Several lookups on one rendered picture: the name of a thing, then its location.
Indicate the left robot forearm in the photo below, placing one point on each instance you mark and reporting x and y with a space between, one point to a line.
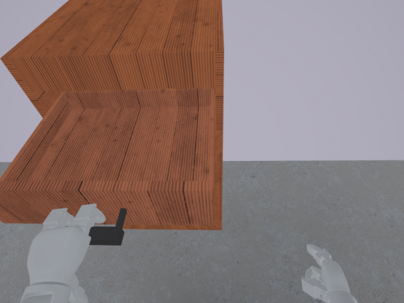
46 292

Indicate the robot right hand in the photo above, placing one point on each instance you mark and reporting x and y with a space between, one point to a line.
317 283

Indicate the robot left hand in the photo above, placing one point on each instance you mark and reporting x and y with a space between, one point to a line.
58 250

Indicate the drawer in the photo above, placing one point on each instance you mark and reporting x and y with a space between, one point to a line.
151 152

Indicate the right robot forearm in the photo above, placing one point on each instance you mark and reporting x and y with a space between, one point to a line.
339 296

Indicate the cabinet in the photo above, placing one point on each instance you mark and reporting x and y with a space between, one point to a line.
101 45

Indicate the handle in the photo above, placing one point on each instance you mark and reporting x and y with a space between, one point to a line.
109 236

